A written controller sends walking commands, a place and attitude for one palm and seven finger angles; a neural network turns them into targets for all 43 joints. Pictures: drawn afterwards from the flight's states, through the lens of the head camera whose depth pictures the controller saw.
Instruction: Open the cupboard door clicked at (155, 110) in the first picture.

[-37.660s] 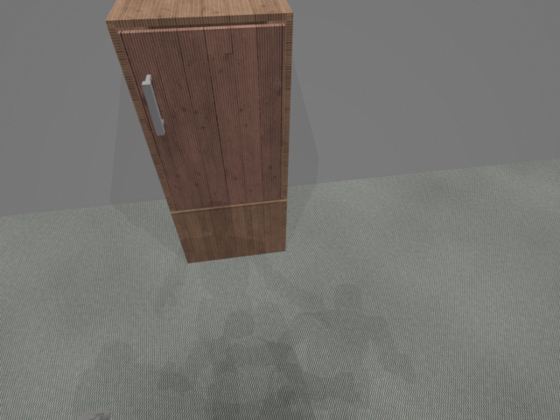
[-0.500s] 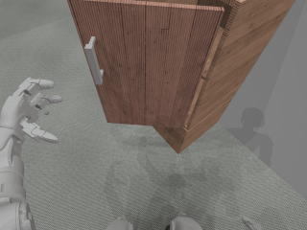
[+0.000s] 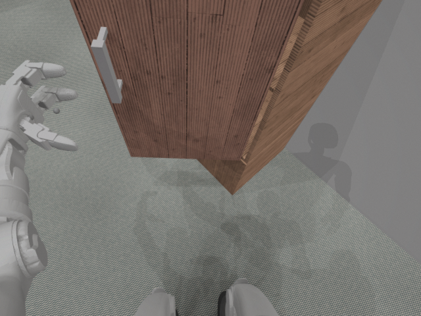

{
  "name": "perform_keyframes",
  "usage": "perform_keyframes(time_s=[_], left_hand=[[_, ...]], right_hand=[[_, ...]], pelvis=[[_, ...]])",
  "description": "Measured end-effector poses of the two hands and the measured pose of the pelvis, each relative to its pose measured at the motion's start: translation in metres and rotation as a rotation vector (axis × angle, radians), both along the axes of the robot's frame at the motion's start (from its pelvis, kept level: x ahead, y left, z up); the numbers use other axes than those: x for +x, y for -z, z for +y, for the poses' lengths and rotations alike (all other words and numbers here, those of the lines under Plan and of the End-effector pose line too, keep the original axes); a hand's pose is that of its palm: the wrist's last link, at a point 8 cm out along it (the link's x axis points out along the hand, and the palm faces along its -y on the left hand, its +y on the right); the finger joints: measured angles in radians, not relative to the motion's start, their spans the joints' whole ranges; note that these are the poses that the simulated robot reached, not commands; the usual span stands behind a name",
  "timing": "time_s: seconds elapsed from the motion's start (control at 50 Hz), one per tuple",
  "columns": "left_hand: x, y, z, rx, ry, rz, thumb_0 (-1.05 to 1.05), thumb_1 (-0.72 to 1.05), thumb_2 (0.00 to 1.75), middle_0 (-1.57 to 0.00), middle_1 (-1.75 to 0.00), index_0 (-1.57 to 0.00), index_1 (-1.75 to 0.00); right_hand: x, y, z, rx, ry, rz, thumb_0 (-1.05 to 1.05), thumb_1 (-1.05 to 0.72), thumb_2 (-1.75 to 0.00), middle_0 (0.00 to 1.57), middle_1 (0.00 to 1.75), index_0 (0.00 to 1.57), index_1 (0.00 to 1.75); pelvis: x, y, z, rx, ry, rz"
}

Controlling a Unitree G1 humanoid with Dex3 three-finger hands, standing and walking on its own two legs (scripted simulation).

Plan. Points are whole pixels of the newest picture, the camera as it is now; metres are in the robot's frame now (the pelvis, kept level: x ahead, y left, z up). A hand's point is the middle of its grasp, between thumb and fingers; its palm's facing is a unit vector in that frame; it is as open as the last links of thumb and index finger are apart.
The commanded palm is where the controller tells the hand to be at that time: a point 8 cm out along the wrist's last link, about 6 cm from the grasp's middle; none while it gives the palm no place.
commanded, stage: move the hooked fingers beside the handle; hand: left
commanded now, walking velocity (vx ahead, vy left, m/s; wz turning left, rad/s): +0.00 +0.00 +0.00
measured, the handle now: (110, 68) +0.58 +0.18 +0.07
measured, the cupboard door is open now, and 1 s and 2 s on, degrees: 47 47 47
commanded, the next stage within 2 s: slide the fingers in behind the handle in 1.28 s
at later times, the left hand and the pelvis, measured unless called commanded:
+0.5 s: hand (77, 75) +0.54 +0.24 +0.08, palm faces -0.05 -1.00 -0.01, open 14.0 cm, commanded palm +0.53 +0.27 +0.07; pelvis +0.01 +0.01 -0.01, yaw -1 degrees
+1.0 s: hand (74, 79) +0.54 +0.24 +0.08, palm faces -0.06 -1.00 -0.03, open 14.0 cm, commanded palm +0.53 +0.28 +0.07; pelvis +0.02 +0.00 -0.01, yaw -1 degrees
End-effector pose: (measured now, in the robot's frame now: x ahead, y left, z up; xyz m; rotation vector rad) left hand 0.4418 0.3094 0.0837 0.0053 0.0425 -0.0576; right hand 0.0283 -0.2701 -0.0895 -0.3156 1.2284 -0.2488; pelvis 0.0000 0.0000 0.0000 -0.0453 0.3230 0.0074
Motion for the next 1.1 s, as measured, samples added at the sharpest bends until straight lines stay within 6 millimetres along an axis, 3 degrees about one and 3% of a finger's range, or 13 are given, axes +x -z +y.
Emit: perform_keyframes(time_s=[0.52,0.64,0.76,1.1], left_hand=[[0.085,-0.003,-0.020,0.012,-0.005,0.016,-0.02,-0.50,0.30,-0.30,-1.20,-0.30,-1.20],[0.092,0.000,-0.022,0.016,-0.001,0.010,-0.02,-0.50,0.30,-0.30,-1.20,-0.29,-1.20],[0.089,0.011,-0.018,0.025,-0.008,0.050,-0.02,-0.50,0.30,-0.30,-1.20,-0.29,-1.20],[0.076,0.005,-0.013,0.006,-0.005,0.014,-0.02,-0.50,0.30,-0.30,-1.20,-0.30,-1.20]], right_hand=[[-0.061,0.000,0.014,-0.003,0.107,0.224,0.00,-0.91,-0.90,0.20,0.30,0.21,0.30],[-0.069,-0.002,0.016,0.006,0.133,0.256,0.00,-0.91,-0.90,0.20,0.30,0.21,0.30],[-0.066,-0.004,0.016,0.011,0.131,0.267,0.00,-0.91,-0.90,0.20,0.30,0.21,0.30],[-0.026,-0.003,0.009,0.003,0.082,0.185,0.00,-0.91,-0.90,0.20,0.30,0.21,0.30]], pelvis=[[0.006,0.010,0.006,-0.024,0.010,0.093],[0.009,0.009,0.005,-0.023,0.023,0.109],[0.012,0.008,0.004,-0.024,0.023,0.110],[0.018,0.005,0.004,-0.028,0.012,0.089]])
